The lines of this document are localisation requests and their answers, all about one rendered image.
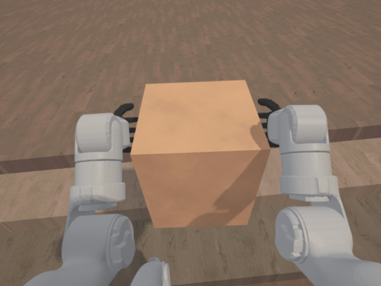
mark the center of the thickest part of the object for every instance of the robot left hand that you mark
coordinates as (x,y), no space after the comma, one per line
(119,112)

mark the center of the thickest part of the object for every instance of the left robot thigh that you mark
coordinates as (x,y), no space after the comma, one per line
(152,274)

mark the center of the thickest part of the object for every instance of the right robot upper arm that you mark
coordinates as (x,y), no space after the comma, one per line
(317,239)

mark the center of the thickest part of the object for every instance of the robot right hand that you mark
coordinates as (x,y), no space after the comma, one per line
(274,107)

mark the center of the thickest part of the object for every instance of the carton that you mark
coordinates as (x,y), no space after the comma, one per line
(199,152)

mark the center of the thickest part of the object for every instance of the left robot upper arm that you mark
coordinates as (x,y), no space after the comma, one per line
(95,248)

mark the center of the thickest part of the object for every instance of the left robot shin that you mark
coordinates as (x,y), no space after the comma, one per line
(153,259)

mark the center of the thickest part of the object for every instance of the robot left forearm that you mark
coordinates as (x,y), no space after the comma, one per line
(99,143)

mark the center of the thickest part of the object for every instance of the robot right forearm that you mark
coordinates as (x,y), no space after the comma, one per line
(302,135)

